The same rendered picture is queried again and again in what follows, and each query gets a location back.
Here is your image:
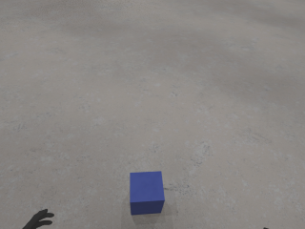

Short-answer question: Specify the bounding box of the robot left hand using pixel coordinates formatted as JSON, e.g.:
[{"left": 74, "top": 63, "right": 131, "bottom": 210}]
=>
[{"left": 23, "top": 209, "right": 54, "bottom": 229}]

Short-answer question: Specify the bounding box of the carton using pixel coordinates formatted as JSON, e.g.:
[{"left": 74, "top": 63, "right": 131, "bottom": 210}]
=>
[{"left": 130, "top": 171, "right": 165, "bottom": 216}]

